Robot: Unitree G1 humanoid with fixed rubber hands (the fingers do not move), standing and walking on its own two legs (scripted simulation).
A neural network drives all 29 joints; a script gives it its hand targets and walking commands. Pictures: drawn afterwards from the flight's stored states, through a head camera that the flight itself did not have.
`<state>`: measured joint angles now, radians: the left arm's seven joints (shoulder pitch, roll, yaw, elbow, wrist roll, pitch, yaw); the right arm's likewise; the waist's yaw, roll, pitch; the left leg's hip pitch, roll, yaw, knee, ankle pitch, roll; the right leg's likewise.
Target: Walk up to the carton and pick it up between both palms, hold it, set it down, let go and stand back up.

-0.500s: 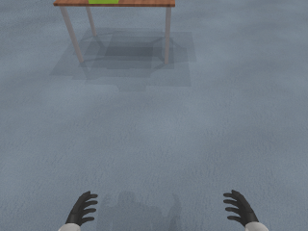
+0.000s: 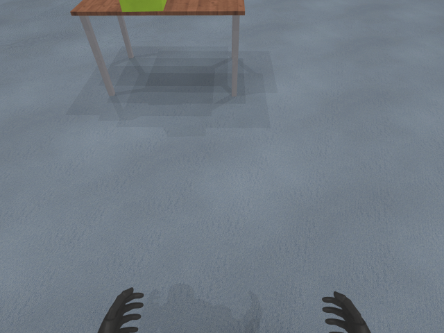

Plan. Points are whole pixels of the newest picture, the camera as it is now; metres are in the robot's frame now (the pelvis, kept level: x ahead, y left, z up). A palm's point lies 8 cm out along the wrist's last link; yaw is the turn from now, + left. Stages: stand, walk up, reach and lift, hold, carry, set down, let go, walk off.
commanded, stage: stand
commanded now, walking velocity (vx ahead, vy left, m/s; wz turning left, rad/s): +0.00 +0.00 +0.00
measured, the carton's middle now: out of the picture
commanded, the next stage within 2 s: walk up in 1.58 s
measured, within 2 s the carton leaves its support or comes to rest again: neither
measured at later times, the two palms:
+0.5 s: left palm out of the picture +0.13 +0.23 -0.09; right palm out of the picture +0.12 -0.22 -0.10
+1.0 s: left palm out of the picture +0.11 +0.23 -0.10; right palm out of the picture +0.11 -0.22 -0.10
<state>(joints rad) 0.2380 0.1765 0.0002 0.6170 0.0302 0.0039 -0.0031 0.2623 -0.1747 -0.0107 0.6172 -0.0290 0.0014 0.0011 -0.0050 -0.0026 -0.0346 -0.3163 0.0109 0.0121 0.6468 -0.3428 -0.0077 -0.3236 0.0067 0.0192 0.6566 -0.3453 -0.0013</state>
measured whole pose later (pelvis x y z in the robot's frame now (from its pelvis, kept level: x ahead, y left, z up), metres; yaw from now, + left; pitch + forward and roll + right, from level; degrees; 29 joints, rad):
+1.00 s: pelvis +0.00 +0.01 +0.01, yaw +0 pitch +0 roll +0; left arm 0.27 0.17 0.03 0.68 0.03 0.00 0.01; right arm 0.27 -0.17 -0.04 0.71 -0.03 0.00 -0.01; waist 0.00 -0.01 -0.01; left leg -0.28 0.01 0.01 0.60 -0.32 0.00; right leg -0.28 0.00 0.02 0.59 -0.31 0.01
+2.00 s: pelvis +0.03 +0.05 +0.02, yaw +5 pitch +0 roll -1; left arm 0.38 0.27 0.05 0.88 0.06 -0.09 0.02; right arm 0.33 -0.29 -0.07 0.75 -0.05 -0.03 0.08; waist 0.03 -0.01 -0.04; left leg -0.53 0.07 0.00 0.91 -0.39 -0.03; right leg -0.10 -0.09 -0.05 0.39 -0.40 -0.03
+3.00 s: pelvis +0.54 +0.16 +0.01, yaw +15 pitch -1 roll -2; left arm 0.50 0.27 0.02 0.86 0.05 -0.11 -0.01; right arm 0.18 -0.23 -0.02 0.68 -0.05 -0.05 0.07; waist 0.07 0.02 0.02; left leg -0.62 0.09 0.02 0.70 -0.04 0.00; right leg -0.01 -0.02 -0.13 0.40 -0.36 0.02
